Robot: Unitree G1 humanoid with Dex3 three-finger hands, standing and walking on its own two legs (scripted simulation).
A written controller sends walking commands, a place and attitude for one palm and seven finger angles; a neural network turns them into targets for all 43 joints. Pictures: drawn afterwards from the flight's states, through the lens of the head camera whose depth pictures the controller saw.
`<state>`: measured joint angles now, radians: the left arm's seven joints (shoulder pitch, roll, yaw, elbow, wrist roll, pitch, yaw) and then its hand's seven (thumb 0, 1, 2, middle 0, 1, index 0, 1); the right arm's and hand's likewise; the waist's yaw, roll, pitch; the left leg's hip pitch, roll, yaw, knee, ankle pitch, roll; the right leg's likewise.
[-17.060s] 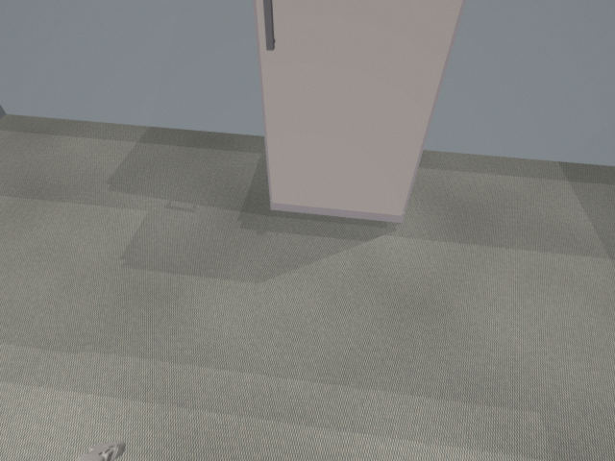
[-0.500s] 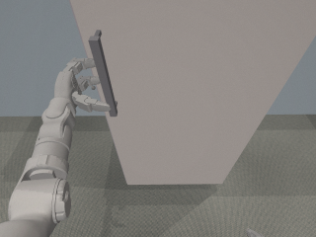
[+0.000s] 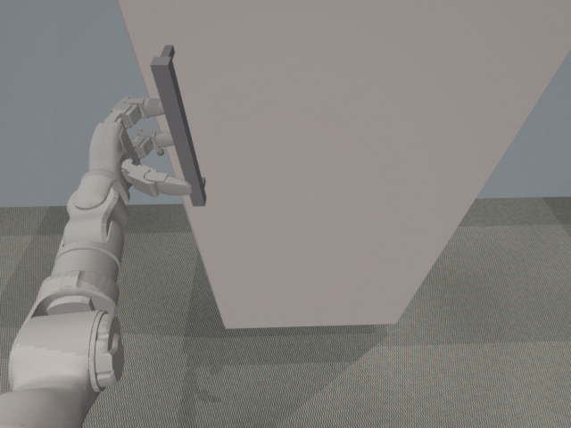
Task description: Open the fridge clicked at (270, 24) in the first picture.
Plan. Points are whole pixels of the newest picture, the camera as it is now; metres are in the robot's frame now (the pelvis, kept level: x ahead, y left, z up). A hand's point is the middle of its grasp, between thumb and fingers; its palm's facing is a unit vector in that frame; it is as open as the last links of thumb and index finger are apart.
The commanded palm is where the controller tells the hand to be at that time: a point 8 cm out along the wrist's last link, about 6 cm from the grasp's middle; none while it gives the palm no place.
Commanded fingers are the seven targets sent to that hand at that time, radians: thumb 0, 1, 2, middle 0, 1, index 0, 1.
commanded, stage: slide the fingers in behind the handle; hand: left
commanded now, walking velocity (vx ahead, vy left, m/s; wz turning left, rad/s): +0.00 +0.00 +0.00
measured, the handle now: (186, 136) +0.50 +0.15 +0.15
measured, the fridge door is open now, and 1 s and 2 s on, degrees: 0 0 0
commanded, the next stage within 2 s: grip the handle and tug to test in 1.50 s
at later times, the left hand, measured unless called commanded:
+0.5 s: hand (179, 157) +0.44 +0.15 +0.16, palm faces +0.00 -1.00 +0.00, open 14.0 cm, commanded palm +0.41 +0.20 +0.16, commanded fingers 0.00 -0.50 0.30 -0.30 -1.20 -0.30 -1.20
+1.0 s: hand (197, 154) +0.44 +0.12 +0.16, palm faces +0.03 -1.00 -0.01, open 14.0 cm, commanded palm +0.42 +0.17 +0.16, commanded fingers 0.00 -0.50 0.30 -0.30 -1.20 -0.30 -1.20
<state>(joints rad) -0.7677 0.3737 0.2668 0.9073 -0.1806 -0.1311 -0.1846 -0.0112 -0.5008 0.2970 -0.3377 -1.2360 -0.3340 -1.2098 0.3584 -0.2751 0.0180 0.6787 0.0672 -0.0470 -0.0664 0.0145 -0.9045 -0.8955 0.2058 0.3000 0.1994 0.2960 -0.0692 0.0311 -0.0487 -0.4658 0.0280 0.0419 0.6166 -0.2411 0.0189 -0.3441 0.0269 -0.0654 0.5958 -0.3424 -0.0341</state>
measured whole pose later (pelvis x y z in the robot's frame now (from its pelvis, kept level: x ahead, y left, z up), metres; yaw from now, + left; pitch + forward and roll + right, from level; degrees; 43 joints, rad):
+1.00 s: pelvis +0.00 -0.01 +0.00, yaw +1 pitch +4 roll +0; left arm -0.73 0.24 0.17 0.79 -0.16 -0.08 -0.04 -0.01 -0.50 0.30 -0.30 -1.20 -0.29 -1.20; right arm 0.32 -0.26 0.02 0.68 0.06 -0.04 -0.05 0.01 -0.90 -0.90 0.21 0.30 0.20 0.30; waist -0.05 0.04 -0.04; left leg -0.42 0.02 0.03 0.59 -0.23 0.01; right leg -0.30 0.03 -0.07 0.58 -0.34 -0.04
